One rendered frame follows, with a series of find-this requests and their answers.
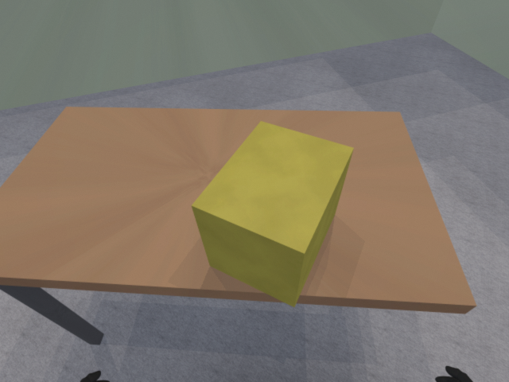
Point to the table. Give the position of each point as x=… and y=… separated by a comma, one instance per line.
x=103, y=202

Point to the right robot hand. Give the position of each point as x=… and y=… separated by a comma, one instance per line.
x=456, y=375

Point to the carton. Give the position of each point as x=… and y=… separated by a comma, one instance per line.
x=264, y=216

